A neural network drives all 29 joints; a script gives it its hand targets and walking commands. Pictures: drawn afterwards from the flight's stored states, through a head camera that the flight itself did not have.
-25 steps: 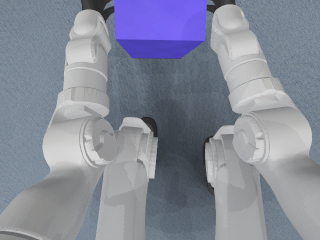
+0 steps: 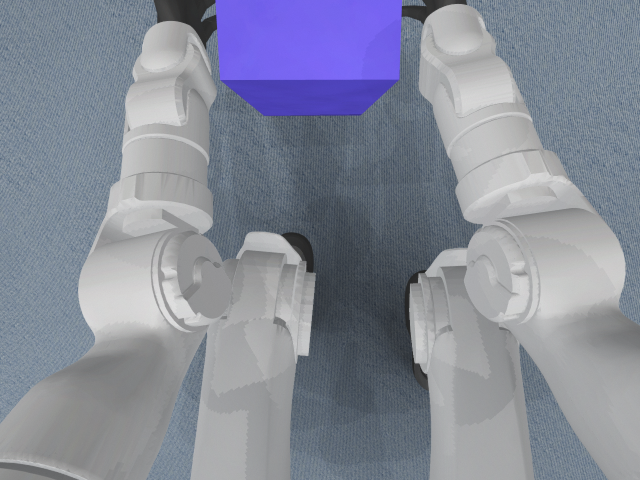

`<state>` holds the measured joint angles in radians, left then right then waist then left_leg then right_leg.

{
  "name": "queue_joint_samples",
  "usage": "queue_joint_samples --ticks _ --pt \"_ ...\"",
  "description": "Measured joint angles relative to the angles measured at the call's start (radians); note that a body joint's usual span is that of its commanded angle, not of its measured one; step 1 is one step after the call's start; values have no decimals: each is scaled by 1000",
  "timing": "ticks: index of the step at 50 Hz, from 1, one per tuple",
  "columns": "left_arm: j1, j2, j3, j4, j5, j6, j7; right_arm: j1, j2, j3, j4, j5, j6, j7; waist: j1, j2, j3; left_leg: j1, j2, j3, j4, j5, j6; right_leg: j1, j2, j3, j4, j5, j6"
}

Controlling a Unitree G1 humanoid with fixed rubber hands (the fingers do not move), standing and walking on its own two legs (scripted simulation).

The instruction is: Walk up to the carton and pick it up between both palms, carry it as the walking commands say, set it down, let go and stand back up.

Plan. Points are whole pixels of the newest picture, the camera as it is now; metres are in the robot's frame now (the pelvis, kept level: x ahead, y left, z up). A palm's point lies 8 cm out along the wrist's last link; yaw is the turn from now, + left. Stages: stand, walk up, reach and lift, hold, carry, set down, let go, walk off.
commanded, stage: set down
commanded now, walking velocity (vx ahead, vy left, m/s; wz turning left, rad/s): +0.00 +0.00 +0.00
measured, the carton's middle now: (310, 36) +0.53 +0.10 -0.24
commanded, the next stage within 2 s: let go in 1.96 s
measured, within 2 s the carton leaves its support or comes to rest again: rests again in 0.52 s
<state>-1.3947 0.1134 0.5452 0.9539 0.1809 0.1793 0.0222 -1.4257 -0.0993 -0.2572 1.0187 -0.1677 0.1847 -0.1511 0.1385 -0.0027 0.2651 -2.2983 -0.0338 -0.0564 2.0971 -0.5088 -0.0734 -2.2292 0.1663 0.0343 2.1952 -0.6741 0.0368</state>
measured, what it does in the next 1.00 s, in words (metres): stands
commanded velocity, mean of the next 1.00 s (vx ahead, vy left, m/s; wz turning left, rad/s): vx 0.00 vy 0.00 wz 0.00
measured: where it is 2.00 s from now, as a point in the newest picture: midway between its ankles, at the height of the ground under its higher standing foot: (358, 330)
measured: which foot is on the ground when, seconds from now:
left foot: down 0.00-1.00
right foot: down 0.00-1.00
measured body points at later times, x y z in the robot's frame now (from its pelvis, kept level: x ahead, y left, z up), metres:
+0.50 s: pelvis -0.01 +0.00 +0.00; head +0.37 +0.01 +0.25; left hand +0.51 +0.22 -0.18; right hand +0.56 -0.06 -0.19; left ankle +0.13 +0.14 -0.35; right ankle +0.08 -0.11 -0.35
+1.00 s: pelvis +0.00 +0.01 +0.05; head +0.35 +0.03 +0.32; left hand +0.52 +0.23 -0.10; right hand +0.58 -0.06 -0.10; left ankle +0.13 +0.14 -0.35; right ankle +0.08 -0.11 -0.35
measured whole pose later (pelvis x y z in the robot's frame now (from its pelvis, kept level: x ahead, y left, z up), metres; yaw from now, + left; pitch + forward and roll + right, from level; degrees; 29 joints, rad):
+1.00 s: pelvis +0.00 +0.01 +0.05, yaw +1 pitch +42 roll +0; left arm -1.31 0.19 0.33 0.91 -0.04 0.10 0.14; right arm -1.41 -0.25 -0.11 0.99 0.03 0.14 -0.16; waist 0.10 -0.03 0.19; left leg -2.21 -0.06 -0.06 1.93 -0.46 -0.06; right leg -2.13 0.13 0.04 2.03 -0.64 0.04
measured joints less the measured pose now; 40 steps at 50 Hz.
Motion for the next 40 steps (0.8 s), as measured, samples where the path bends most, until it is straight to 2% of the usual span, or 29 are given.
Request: queue_joint_samples --ticks 13,20,25,29,32,35,40 --pt "-5 12 6 25 -11 -26 1 -3 4 -15 2 -26 -21 23 -5 6 18 8 -3 5 3 1 0 9 -2 5 6 -2 4" --pt "-9 24 7 64 -25 -74 12 -7 -9 10 21 -29 -59 34 -11 7 38 19 -6 10 1 5 -2 19 -4 10 10 -1 6" --pt "-3 71 -65 118 -109 -119 52 -25 -84 86 29 47 -86 2 -27 9 71 33 -7 15 -14 16 2 33 -7 17 -4 7 11" --pt "3 111 -138 146 -198 -149 74 -48 -168 174 59 157 -88 4 -35 3 93 40 -3 21 -27 24 9 38 -3 24 -17 18 17" --pt "4 124 -175 153 -236 -160 81 -57 -198 218 74 217 -88 10 -33 -7 95 41 1 23 -30 25 13 38 0 26 -22 22 20" --pt "12 129 -199 138 -257 -161 86 -62 -201 235 69 245 -88 11 -31 -12 81 36 3 24 -32 27 15 33 1 28 -26 25 22" --pt "29 119 -224 73 -276 -141 95 -51 -185 222 24 243 -76 -1 -33 -13 41 30 -9 23 -53 37 15 33 -12 27 -44 25 21"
